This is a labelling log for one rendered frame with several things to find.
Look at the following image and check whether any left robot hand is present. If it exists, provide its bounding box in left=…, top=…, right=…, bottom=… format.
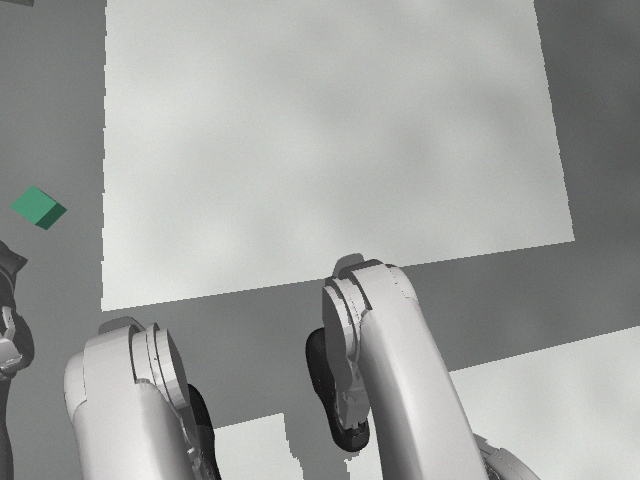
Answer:
left=10, top=250, right=28, bottom=272

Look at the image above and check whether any cube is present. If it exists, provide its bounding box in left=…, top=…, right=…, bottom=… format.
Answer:
left=10, top=185, right=67, bottom=230

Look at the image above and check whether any left robot arm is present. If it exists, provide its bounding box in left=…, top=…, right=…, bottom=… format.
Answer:
left=0, top=240, right=35, bottom=480

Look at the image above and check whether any right robot hand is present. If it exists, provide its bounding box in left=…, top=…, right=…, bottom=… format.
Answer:
left=473, top=433, right=540, bottom=480

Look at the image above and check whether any right robot foot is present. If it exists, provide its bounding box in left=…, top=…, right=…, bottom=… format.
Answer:
left=305, top=327, right=370, bottom=452

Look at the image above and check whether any left robot foot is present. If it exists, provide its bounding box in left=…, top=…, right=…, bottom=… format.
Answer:
left=187, top=383, right=222, bottom=480

